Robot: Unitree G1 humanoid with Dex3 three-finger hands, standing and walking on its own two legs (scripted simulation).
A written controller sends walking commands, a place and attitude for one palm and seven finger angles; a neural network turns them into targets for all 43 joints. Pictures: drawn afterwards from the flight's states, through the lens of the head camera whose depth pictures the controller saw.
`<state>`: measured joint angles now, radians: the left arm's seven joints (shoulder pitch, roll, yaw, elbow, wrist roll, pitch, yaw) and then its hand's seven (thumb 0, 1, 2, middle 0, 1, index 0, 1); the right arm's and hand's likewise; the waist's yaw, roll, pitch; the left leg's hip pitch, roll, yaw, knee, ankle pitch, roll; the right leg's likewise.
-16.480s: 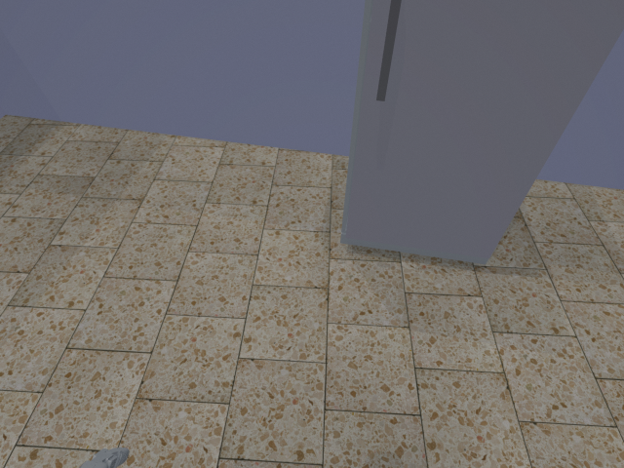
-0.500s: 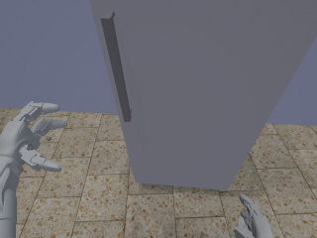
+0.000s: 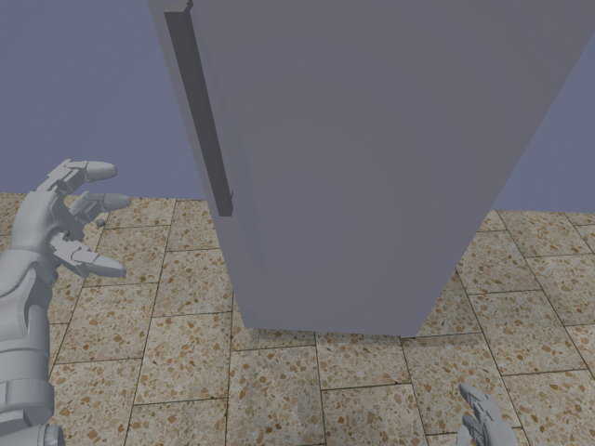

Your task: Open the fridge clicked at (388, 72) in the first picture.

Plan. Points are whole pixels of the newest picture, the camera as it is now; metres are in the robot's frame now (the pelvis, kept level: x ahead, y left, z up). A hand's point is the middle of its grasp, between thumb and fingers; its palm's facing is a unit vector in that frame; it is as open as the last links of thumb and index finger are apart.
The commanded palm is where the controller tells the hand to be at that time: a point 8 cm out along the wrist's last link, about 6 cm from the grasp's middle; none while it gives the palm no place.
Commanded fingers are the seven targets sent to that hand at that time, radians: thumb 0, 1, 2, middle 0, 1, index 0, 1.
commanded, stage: move the hooked fingers beside the handle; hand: left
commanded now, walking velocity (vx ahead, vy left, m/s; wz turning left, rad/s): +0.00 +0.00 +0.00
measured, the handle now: (210, 127) +0.54 +0.18 +0.14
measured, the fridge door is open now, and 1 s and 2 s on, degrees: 0 0 0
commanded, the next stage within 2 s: none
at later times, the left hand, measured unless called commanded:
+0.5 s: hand (140, 185) +0.41 +0.25 +0.13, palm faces +0.02 -1.00 -0.02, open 14.0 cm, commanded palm +0.39 +0.30 +0.13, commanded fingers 0.00 -0.50 0.30 -0.30 -1.20 -0.30 -1.20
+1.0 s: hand (162, 159) +0.47 +0.24 +0.13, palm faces +0.01 -1.00 -0.02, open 14.0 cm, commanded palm +0.44 +0.29 +0.13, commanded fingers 0.00 -0.50 0.30 -0.30 -1.20 -0.30 -1.20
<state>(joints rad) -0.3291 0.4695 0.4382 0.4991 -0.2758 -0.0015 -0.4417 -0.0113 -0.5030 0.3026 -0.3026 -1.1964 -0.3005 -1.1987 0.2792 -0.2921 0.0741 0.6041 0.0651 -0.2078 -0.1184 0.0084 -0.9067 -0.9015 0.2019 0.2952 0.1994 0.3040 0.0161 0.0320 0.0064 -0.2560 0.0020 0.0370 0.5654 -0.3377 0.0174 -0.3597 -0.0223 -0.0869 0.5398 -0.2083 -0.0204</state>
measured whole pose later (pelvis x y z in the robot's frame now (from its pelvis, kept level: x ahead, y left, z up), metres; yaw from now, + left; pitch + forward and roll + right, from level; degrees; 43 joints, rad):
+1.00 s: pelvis +0.01 +0.01 -0.01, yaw -1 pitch +9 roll -1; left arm -0.79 0.53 0.40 1.00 -0.16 -0.18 -0.37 -0.01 -0.50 0.30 -0.30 -1.20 -0.30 -1.20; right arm 0.36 -0.30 0.06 0.63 0.04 -0.09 -0.08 0.00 -0.91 -0.90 0.20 0.30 0.20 0.30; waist -0.07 0.02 -0.03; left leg -0.42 0.00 0.05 0.63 -0.37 0.03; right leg -0.52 -0.02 -0.07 0.59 -0.23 -0.01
